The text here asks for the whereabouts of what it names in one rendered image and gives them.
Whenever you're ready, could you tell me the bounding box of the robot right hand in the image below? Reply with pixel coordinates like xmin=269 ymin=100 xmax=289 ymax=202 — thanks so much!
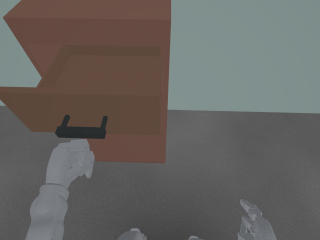
xmin=237 ymin=199 xmax=277 ymax=240

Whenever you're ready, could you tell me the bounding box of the left robot shin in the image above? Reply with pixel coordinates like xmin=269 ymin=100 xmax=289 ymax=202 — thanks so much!
xmin=130 ymin=228 xmax=140 ymax=232

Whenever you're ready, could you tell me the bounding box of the drawer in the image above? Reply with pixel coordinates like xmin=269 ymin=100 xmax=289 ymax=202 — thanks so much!
xmin=0 ymin=44 xmax=163 ymax=136

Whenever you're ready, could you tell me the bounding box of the handle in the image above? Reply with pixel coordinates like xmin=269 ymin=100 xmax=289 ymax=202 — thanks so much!
xmin=55 ymin=115 xmax=108 ymax=139

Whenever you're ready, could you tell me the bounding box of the robot left hand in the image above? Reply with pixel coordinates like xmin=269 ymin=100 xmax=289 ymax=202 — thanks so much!
xmin=45 ymin=139 xmax=95 ymax=189

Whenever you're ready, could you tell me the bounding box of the left robot forearm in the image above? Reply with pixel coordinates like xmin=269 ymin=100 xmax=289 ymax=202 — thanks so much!
xmin=25 ymin=183 xmax=70 ymax=240

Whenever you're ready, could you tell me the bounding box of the cabinet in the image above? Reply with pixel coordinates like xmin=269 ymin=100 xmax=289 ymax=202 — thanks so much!
xmin=3 ymin=0 xmax=171 ymax=164

